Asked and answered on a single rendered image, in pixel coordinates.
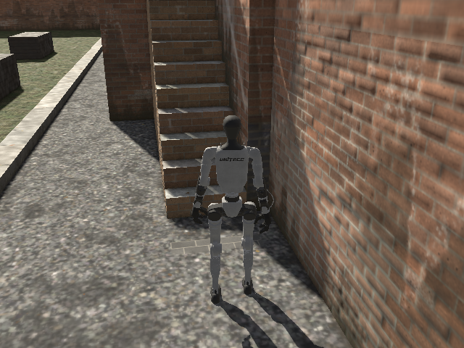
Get robot left upper arm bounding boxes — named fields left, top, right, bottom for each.
left=199, top=146, right=217, bottom=186

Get robot right upper arm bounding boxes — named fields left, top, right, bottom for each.
left=247, top=146, right=264, bottom=188

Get humanoid robot torso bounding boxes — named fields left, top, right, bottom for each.
left=215, top=143, right=249, bottom=218

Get left robot hand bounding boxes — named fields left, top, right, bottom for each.
left=191, top=206, right=207, bottom=224

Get robot right shin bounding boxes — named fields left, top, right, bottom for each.
left=243, top=238, right=254, bottom=285

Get right robot hand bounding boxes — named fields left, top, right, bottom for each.
left=254, top=213, right=271, bottom=233

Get robot left forearm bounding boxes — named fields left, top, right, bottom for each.
left=193, top=176, right=207, bottom=208

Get robot right forearm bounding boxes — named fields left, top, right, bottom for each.
left=256, top=177, right=270, bottom=214

